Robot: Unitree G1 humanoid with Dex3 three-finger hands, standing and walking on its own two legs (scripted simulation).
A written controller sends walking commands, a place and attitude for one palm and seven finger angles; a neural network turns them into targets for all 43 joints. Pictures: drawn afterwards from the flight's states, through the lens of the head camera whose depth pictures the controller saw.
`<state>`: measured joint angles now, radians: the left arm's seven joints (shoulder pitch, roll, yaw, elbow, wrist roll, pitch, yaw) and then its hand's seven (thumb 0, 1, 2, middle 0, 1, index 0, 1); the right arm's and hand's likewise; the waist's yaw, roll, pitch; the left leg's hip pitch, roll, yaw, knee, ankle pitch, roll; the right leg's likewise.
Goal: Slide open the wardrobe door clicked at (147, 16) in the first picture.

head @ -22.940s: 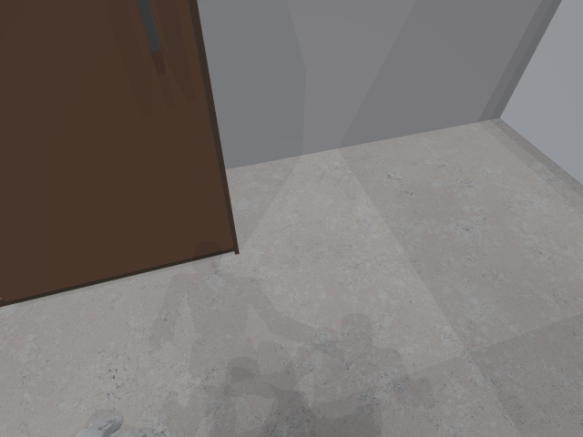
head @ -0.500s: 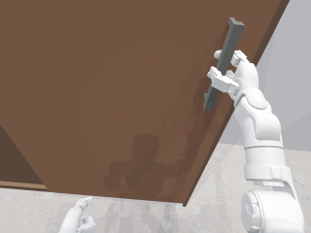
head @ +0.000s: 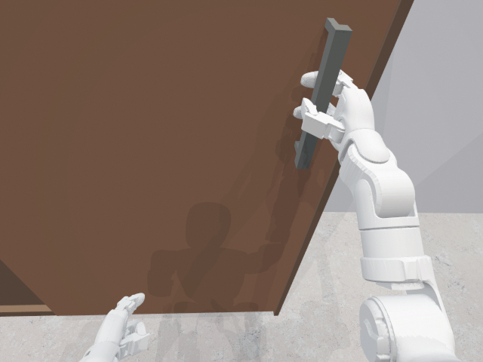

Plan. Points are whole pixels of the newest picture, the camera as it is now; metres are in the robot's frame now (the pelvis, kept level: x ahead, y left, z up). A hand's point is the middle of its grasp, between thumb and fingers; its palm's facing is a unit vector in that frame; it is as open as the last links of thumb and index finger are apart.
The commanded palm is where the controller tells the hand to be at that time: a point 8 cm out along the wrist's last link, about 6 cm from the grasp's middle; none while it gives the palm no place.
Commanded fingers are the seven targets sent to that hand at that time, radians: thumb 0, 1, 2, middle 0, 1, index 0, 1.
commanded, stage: tug the door sideways, standing still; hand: right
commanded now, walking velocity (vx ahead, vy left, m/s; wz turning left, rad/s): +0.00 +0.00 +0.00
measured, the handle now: (314, 101) +0.46 -0.09 +0.24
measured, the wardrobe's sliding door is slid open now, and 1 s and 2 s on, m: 0.00 0.03 0.28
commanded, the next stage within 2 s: step sideways, sliding the door along in 0.42 s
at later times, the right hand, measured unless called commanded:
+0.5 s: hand (296, 118) +0.40 -0.06 +0.25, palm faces -0.01 +1.00 -0.07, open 6.0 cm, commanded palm +0.38 -0.05 +0.25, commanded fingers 0.00 -0.90 -0.90 0.45 1.40 0.45 1.40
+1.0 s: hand (281, 119) +0.41 -0.04 +0.23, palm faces +0.10 +0.99 -0.05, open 6.1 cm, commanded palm +0.39 -0.03 +0.24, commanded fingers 0.00 -0.90 -0.90 0.45 1.40 0.45 1.40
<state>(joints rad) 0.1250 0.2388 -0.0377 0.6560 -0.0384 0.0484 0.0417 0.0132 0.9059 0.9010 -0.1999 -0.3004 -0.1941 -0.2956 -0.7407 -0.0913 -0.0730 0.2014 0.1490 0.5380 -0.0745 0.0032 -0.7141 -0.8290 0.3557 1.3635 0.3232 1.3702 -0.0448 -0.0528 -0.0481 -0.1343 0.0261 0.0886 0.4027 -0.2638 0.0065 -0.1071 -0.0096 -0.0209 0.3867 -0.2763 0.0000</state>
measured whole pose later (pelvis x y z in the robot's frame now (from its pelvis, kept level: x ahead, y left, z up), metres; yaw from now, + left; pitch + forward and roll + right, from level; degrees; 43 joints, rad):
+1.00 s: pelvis -0.03 +0.08 -0.01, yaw -3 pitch -2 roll -1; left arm 0.15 0.23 0.04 0.72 -0.03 -0.03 0.08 0.01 0.91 0.90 -0.20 -0.30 -0.19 -0.30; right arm -0.85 -0.15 -0.05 0.31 0.09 -0.07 -0.13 -0.04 -0.73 -0.86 0.46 1.40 0.21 1.40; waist -0.05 -0.03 0.23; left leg -0.24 0.00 0.14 0.58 -0.32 0.09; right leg -0.40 -0.03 -0.05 0.94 -0.46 0.02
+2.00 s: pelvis +0.05 +0.36 -0.02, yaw -3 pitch -2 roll +0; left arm -0.02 0.19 0.01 0.59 -0.04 -0.11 -0.02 0.01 0.90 0.90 -0.20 -0.30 -0.20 -0.30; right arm -0.47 -0.15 -0.07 -0.24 0.07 -0.06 -0.15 -0.08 -0.72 -0.83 0.51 1.42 0.18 1.18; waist -0.09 -0.09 0.27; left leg -0.32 0.02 0.06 0.65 -0.27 0.00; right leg -0.36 -0.14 0.02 0.93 -0.61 0.05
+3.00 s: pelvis -0.05 +0.69 -0.03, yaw +1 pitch -5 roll +3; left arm 0.05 0.20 0.02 0.66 -0.07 -0.02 0.01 0.01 0.90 0.90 -0.20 -0.30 -0.20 -0.30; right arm -0.80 -0.19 -0.10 0.26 0.08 -0.06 -0.16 -0.02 -0.73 -0.85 0.45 1.40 0.13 1.31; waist -0.08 -0.14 0.23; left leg -0.19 0.03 0.11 0.68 -0.41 -0.04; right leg -0.39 -0.31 0.05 0.80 -0.36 0.05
